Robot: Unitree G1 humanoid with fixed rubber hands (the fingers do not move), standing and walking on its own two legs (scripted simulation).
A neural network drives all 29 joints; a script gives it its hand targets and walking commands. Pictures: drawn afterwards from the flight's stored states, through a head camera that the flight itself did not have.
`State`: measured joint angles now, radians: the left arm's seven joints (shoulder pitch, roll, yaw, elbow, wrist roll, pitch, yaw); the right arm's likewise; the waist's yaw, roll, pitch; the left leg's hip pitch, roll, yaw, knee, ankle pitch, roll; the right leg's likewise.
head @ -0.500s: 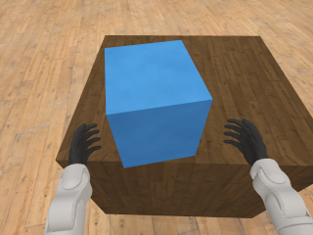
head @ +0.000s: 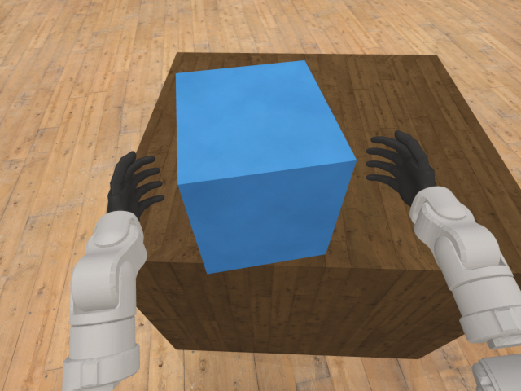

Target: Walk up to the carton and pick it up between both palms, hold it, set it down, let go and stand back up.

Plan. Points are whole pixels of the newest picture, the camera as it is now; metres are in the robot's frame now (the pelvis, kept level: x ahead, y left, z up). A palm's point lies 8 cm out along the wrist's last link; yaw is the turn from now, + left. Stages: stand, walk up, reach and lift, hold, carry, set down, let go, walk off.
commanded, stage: reach and lift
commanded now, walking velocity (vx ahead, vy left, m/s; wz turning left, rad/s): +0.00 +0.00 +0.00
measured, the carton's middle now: (255, 169) +0.46 +0.06 +0.06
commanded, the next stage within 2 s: none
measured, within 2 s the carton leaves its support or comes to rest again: neither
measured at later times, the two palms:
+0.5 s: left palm (116, 161) +0.37 +0.25 +0.16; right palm (401, 128) +0.45 -0.16 +0.17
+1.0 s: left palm (114, 125) +0.42 +0.26 +0.19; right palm (386, 90) +0.50 -0.14 +0.20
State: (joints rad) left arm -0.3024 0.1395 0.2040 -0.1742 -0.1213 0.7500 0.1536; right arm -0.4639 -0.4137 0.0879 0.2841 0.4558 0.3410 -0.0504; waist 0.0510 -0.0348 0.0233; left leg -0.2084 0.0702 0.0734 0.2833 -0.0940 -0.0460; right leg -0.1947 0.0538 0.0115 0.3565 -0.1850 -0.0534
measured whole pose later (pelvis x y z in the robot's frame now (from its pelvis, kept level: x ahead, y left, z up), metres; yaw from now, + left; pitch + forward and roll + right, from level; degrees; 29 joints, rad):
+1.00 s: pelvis +0.01 +0.01 +0.00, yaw +2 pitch +9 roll -1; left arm -0.90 0.24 0.17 0.46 -0.14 0.65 0.16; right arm -1.13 -0.48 0.14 0.97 0.49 0.33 0.01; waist 0.10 0.01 -0.08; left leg -0.39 0.06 0.03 0.35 -0.12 -0.04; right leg -0.32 0.05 -0.02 0.34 -0.18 -0.04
